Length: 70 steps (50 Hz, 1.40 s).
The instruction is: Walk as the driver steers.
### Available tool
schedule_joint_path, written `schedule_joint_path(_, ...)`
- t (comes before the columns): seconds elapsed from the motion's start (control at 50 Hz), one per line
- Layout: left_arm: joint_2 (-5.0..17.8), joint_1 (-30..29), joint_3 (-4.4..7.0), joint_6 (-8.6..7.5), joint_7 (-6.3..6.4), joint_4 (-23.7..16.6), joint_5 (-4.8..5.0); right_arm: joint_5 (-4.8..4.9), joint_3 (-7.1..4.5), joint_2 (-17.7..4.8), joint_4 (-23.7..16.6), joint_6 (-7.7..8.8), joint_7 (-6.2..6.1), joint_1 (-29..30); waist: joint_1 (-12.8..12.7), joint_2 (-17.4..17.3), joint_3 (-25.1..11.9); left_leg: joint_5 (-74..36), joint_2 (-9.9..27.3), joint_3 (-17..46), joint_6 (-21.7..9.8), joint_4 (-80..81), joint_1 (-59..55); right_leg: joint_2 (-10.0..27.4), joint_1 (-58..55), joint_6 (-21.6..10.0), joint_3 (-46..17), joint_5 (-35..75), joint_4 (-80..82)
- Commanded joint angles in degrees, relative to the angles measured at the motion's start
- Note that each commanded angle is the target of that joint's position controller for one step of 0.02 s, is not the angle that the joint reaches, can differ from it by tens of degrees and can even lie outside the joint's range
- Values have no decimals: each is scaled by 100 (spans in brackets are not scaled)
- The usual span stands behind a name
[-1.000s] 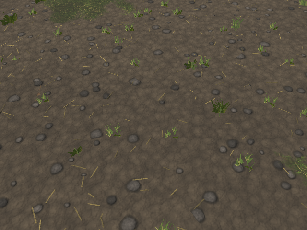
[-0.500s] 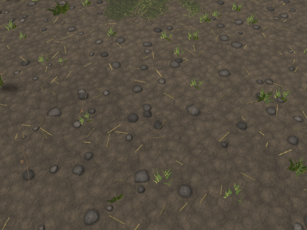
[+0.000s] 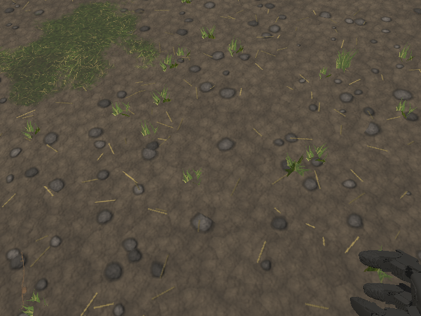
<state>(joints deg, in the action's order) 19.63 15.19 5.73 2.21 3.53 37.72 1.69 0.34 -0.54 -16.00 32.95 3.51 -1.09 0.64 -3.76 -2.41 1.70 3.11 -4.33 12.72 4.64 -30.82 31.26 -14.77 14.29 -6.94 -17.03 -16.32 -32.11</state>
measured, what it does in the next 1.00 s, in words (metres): walks ahead: left foot, then right foot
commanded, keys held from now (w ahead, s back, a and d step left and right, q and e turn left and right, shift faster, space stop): w+e+shift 0.42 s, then q+shift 0.58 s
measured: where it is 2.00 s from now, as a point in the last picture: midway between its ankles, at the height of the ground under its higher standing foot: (324, 292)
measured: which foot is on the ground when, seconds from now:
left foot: up 0.00-0.02, down 0.04-0.58, up 0.60-1.00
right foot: down 0.00-0.04, up 0.06-0.58, down 0.60-1.00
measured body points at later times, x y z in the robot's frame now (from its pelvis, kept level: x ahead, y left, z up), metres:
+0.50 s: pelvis +0.25 -0.04 +0.00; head +0.27 -0.04 +0.45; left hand +0.56 +0.07 -0.07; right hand +0.09 -0.28 -0.11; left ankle +0.16 +0.14 -0.73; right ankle +0.32 -0.23 -0.67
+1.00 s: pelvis +0.45 -0.18 +0.00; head +0.49 -0.18 +0.45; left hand +0.66 +0.06 -0.11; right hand +0.55 -0.48 -0.10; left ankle +0.60 -0.10 -0.70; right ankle +0.38 -0.25 -0.73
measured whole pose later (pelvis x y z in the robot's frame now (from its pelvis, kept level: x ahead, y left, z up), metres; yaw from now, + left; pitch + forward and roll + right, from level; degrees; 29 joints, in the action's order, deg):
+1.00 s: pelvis +0.45 -0.18 +0.00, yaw -10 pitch +1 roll -2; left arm 15.4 7.1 3.6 -1.4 1.9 42.6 0.9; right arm 0.7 -4.2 -16.2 38.7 -2.5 1.9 -10.6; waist -0.2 -1.1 3.4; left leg 6.5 4.7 -4.6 0.5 -44.0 33.7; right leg 1.7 5.9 -1.4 18.2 -20.1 -25.9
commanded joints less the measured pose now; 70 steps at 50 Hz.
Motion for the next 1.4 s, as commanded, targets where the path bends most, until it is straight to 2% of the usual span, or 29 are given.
schedule_joint_path(0.02, 271, -223, 41, -65, -100, -555, -51, 97, -359, -679, -148, 162, 51, -295, 339, 967, -851, 102, 286, -102, -320, 570, -1599, 1447, 199, -203, -1560, -872, 46)
schedule_joint_path(0.06, -245, 173, -177, -178, -255, -543, -78, 16, -496, -929, -106, 143, -34, -1343, 610, -178, -1309, 2871, 1720, 1662, -1141, 1207, -3792, 560, 1834, 124, -21, -2453, -2183)
schedule_joint_path(0.08, -20, 446, -200, -274, -315, -831, 104, -116, -607, -1372, 0, 177, 17, -1574, 352, -1765, -1266, 5385, 2679, 4230, -1827, 1997, -4239, 823, 3259, 237, 437, -1883, -3256)
schedule_joint_path(0.12, 887, 22, 27, -291, -308, -589, -74, 48, -544, -872, -168, 197, -36, -1248, 569, -434, -465, 4426, 2289, 3118, -1370, 1808, -3386, 1368, 3430, 585, 815, -803, -4108)
schedule_joint_path(0.14, 993, -448, 69, -245, -518, -572, -755, -326, -411, -805, 35, 48, -31, -1390, 591, 735, -315, 4062, 2124, 2314, -1172, 1994, -2463, 1272, 2975, 557, 1065, -619, -3843)
schedule_joint_path(0.18, 400, -562, -84, -194, -768, -750, -645, -270, -465, -1059, 270, 32, -48, -1585, 574, -44, -56, 3239, 1628, 1057, -1017, 2180, -2243, 1543, 3079, 540, 1209, -64, -3922)
schedule_joint_path(0.24, 323, -488, -137, -133, -821, -785, -445, -193, -412, -900, 413, 107, 86, -1745, 505, -476, -284, 2844, 1552, 376, -962, 2229, -2247, 1657, 3263, 558, 1198, 501, -4254)
schedule_joint_path(0.42, 314, -1535, -163, -92, -909, -932, -403, -240, -409, -920, 995, 257, 109, -2699, 876, -377, 423, 1820, 1912, -1164, -936, 2533, -3223, 1851, 4271, 554, 1395, 1235, -3369)
schedule_joint_path(0.5, -213, -2014, -415, -315, -982, -1049, -439, -245, -317, -822, 1359, 186, 64, -2949, 910, -275, 887, -1045, 1834, -1827, -1059, 2528, -2842, 1575, 2698, 273, 2089, 803, -1023)
schedule_joint_path(0.52, -387, -1958, -405, -533, -818, -1154, 178, 182, -399, -1270, 1308, 93, 15, -2725, 740, -495, 683, -3053, 1891, -1684, -1167, 1881, -3147, 1462, 2353, 302, 1998, 590, -780)
schedule_joint_path(0.54, -164, -1700, -365, -649, -771, -1144, 130, 296, -429, -1480, 1389, 41, -25, -2729, 458, -549, 275, -4671, 1996, -1652, -1162, 1407, -3418, 1246, 1806, 231, 2143, 571, -389)
schedule_joint_path(0.58, 456, 66, -62, -712, -634, -622, -74, 267, -387, -1430, 1454, 63, -26, -2636, -490, -541, -751, -5142, 1702, -1669, -880, -405, -2751, 1249, -910, -63, 1988, 2400, 706)
schedule_joint_path(0.6, 991, 1033, 60, -615, -482, -376, -252, 29, -229, -949, 1185, 184, 23, -2596, -713, 92, -1762, -1482, 1187, -1554, -583, -2292, -1021, 2556, -3286, -320, 748, 4431, -124)
schedule_joint_path(0.62, 1353, 1014, 17, -579, -388, -503, -479, -71, -12, -231, 1220, 290, 133, -3558, -151, 1626, -3215, 3504, 227, -692, -267, -4519, 499, 4528, -4861, -1293, -1501, 6816, -367)
schedule_joint_path(0.64, 897, 1114, -8, -499, -367, -566, -484, 113, -274, -1033, 1458, 309, 128, -3270, -561, 818, -3599, 3513, 429, 62, -217, -4935, 311, 4247, -4177, -1296, -914, 6890, -216)
schedule_joint_path(0.66, 769, 701, -54, -499, -381, -460, -361, 298, -326, -1004, 1131, 264, 114, -2606, -333, 1005, -2539, 3085, 663, -384, -163, -4752, 893, 3969, -3387, -1172, -134, 6022, 130)
schedule_joint_path(0.7, 257, -84, -173, -576, -353, -348, -161, 158, -327, -707, 1148, 30, -34, -2297, 169, 840, -1144, 2154, 1026, -831, -32, -4189, 816, 3344, -1613, -656, 783, 4621, 820)
schedule_joint_path(0.76, -15, -877, -196, -682, -348, -357, -287, 163, -363, -277, 1172, -372, -81, -2718, 735, 990, -629, 1525, 1024, -1094, 83, -4270, -11, 3183, -21, -496, 1823, 4109, 1578)
schedule_joint_path(0.84, 21, -1266, -164, -665, -167, -168, -327, 23, -414, -213, 794, -457, -68, -2178, 812, 928, -316, 415, 1076, -1203, 11, -2966, 139, 2981, 82, -396, 2639, 3633, 1700)
schedule_joint_path(0.96, 422, -1222, -4, -438, -132, 68, -56, 28, -475, -418, 288, -570, 340, -1385, 510, 668, -284, 156, 1057, -1586, -443, -1366, -112, 3371, -802, -300, 2928, 3420, 1230)
schedule_joint_path(1.04, 513, -1222, 92, -282, -197, 135, 108, 73, -662, -699, 118, -613, 345, -1716, 738, 569, -395, 820, 519, -2100, -940, -571, -882, 3299, -1028, 127, 3182, 4487, -278)
schedule_joint_path(1.06, 454, -1040, 89, -255, -234, 195, 113, 50, -797, -976, 239, -562, 241, -2338, 1026, 95, -636, -279, 332, -1829, -1252, 82, -1879, 2942, -583, 440, 3267, 4137, -1467)
schedule_joint_path(1.08, 197, -848, 25, -297, -277, -9, -116, 56, -996, -1764, 101, -522, 89, -2349, 761, -1491, -690, -3922, 1333, 45, -1890, 192, -2869, 2096, 991, 947, 3263, 397, -3248)
schedule_joint_path(1.1, 138, -883, -33, -336, -303, -264, -278, -174, -964, -1896, -105, -440, 122, -2205, 567, -1824, -1699, -2930, 2250, 2588, -3153, 720, -3911, 972, 2488, 1206, 2100, -2423, -4865)
schedule_joint_path(1.12, 408, -1166, 5, -393, -341, -199, -204, -150, -895, -1661, -243, -327, 221, -2039, 819, -641, -2047, -1759, 2363, 2562, -2964, 1131, -3935, 1199, 2645, 1044, 1055, -2198, -4990)
schedule_joint_path(1.16, 239, -1484, -22, -416, -276, -214, -176, 116, -790, -1257, -264, -271, 168, -1495, 484, 266, -1051, -569, 1900, 1662, -2283, 1222, -2927, 1501, 2742, 860, 950, -1371, -4182)
schedule_joint_path(1.2, 261, -1476, 10, -356, -226, -165, -229, 123, -722, -1009, -450, -386, 1, -964, 228, 51, -809, -408, 1398, 1043, -1905, 1251, -2023, 1535, 2095, 876, 1025, -830, -3173)
schedule_joint_path(1.28, -61, -1349, -85, -338, -249, 26, -154, 49, -837, -1199, -495, -514, -147, -1087, 299, -126, -1104, -731, 1108, 971, -1783, 1035, -1960, 1153, 1540, 1134, 1055, -461, -1780)
schedule_joint_path(1.4, 152, -1278, -10, -357, -322, 96, -108, 69, -840, -1174, -619, -652, -127, -893, 444, -803, -965, 614, 907, 1618, -1473, 929, -1559, 1002, 863, 1046, 985, -62, -539)
Keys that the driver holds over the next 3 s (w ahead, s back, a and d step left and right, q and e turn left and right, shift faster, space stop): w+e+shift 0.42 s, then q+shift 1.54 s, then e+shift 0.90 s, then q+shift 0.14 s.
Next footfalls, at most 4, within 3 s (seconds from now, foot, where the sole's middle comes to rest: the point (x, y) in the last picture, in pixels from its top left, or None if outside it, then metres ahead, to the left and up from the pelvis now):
0.04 left None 0.20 0.12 -0.77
0.60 right None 0.41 -0.27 -0.77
1.06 left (279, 266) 0.62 -0.11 -0.77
1.46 right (345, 255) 0.67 -0.33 -0.77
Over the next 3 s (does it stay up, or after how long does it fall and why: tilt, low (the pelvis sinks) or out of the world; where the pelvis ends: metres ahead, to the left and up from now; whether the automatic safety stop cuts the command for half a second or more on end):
stays up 0.61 -0.18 0.00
